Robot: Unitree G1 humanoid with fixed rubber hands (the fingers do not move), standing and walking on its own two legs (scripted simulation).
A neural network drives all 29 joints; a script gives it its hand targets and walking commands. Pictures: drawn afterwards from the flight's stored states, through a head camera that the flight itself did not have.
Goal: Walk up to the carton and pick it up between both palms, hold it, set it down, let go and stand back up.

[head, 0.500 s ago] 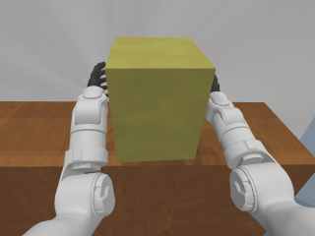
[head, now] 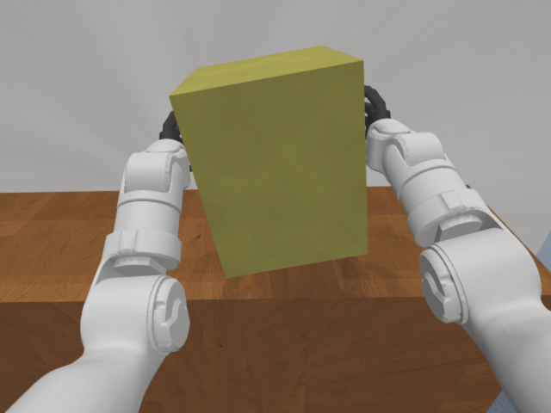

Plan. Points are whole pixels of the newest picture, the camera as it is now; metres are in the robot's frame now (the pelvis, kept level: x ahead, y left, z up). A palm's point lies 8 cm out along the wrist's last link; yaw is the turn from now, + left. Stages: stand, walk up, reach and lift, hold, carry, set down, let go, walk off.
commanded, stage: reach and lift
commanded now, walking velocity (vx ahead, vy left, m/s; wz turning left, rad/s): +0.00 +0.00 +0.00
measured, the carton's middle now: (276, 155) +0.40 -0.01 +0.26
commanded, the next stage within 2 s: hold in 0.84 s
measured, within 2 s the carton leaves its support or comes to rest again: neither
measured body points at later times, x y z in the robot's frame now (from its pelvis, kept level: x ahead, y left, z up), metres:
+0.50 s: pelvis +0.01 +0.00 +0.00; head -0.07 +0.01 +0.44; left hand +0.41 +0.15 +0.28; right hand +0.41 -0.15 +0.31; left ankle +0.03 +0.14 -0.75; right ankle +0.03 -0.12 -0.75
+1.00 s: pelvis +0.00 +0.00 +0.00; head -0.10 +0.00 +0.44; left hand +0.39 +0.14 +0.31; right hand +0.39 -0.16 +0.33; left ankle +0.03 +0.14 -0.75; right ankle +0.03 -0.12 -0.75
